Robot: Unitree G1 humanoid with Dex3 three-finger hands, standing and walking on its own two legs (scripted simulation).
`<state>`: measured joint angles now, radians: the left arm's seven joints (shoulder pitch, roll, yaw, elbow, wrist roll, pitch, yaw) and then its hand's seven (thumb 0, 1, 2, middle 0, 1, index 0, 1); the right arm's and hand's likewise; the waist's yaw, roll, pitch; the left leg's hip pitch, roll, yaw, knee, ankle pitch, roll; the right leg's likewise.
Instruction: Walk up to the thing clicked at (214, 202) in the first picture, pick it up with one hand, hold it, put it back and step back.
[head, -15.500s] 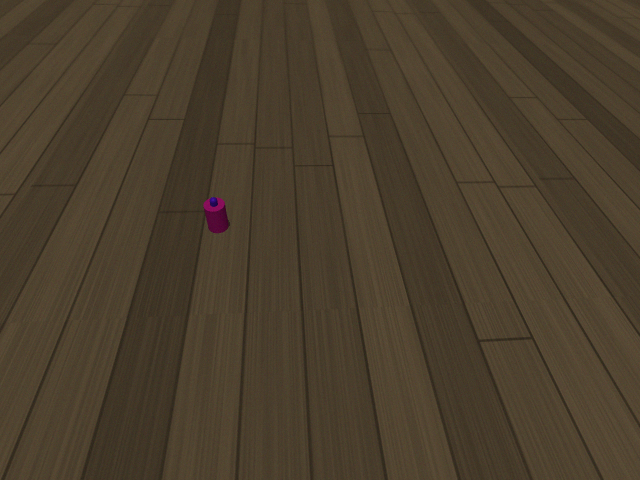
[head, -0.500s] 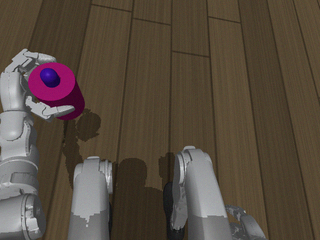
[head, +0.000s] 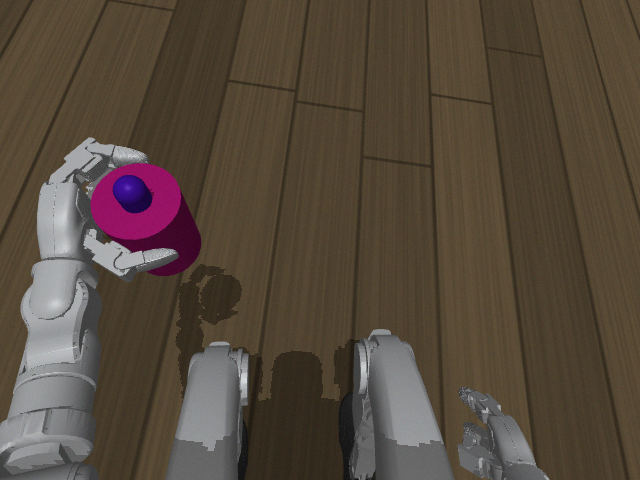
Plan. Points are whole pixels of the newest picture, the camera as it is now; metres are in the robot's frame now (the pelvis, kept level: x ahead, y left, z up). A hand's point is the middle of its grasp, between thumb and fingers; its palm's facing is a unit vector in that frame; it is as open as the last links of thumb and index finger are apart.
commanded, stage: lift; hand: left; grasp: from the side
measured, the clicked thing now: (149, 219) +0.42 +0.18 +0.00
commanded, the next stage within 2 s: hold in 1.48 s
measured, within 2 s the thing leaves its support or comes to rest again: neither
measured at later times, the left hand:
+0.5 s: hand (57, 126) +0.41 +0.19 +0.18, palm faces +0.08 -1.00 -0.01, open 11.8 cm
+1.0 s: hand (18, 44) +0.41 +0.18 +0.25, palm faces +0.07 -1.00 -0.01, open 11.8 cm
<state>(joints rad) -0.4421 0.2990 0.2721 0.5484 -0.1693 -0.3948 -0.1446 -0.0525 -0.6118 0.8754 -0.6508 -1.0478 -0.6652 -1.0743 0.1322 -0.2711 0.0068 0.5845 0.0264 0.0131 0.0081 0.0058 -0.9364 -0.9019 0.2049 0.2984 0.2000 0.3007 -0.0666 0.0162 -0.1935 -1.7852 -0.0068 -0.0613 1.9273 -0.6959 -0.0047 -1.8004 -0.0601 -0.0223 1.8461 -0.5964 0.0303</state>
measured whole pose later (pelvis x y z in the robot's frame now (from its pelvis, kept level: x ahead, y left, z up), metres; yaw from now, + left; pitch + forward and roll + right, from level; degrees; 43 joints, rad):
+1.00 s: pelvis +0.06 +0.00 +0.21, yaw +0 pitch +14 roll -2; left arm -0.16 0.22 0.15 0.39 -0.18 -0.32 -0.09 -0.05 -0.61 0.87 -0.65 -1.05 -0.67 -1.07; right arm 0.23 -0.22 0.00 0.63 0.03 -0.04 -0.03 0.01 -0.93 -0.90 0.20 0.30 0.20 0.30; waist -0.02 0.01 -0.10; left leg -0.82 0.03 -0.03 1.10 -0.53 0.00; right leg -0.83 -0.03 -0.03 1.03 -0.44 0.03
